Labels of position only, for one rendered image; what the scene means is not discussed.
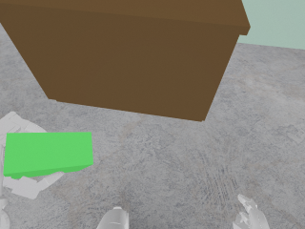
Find left robot thigh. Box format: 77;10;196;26
96;208;130;229

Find robot left hand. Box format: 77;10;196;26
0;111;65;199

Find robot right hand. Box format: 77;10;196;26
233;194;270;229

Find robot left forearm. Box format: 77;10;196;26
0;196;10;229

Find sponge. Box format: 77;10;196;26
3;132;93;179

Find table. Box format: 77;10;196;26
0;0;251;122

